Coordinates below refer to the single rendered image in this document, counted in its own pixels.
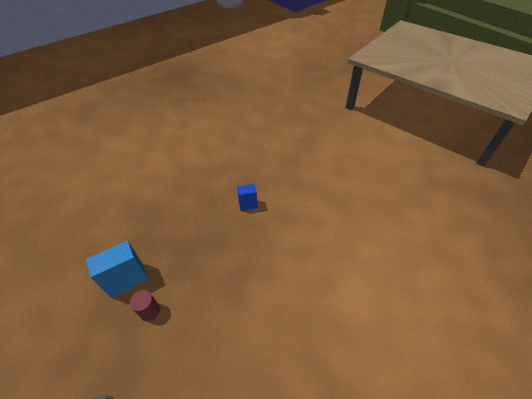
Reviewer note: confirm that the coffee table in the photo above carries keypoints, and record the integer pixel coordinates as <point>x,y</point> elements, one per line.
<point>486,77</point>

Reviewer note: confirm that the sofa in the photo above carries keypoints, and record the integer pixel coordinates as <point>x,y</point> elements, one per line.
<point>503,23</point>

